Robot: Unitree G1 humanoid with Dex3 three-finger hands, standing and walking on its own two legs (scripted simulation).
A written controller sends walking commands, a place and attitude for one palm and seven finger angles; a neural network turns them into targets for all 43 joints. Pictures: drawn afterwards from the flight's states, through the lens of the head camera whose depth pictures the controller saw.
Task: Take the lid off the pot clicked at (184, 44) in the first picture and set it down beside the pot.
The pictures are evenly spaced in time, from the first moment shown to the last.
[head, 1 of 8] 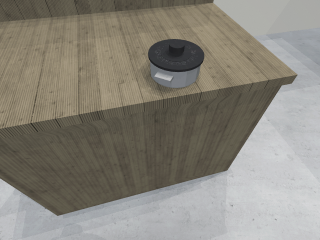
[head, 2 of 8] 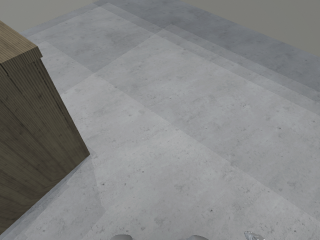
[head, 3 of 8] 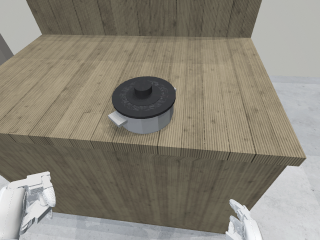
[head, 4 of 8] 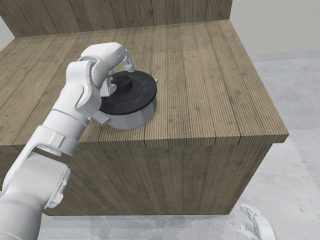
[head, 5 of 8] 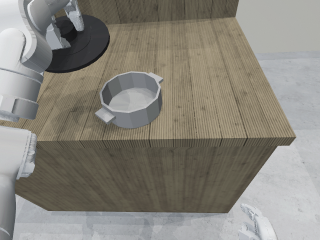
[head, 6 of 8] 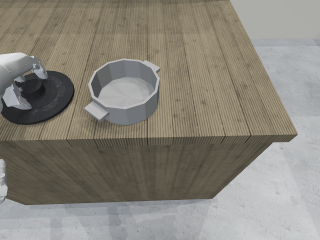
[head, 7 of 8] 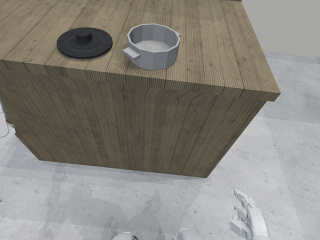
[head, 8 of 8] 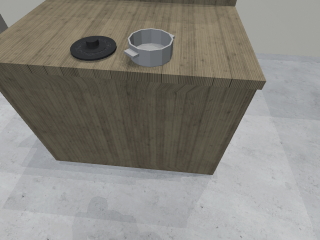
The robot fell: no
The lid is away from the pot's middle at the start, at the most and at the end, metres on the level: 0.00 0.24 0.23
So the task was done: yes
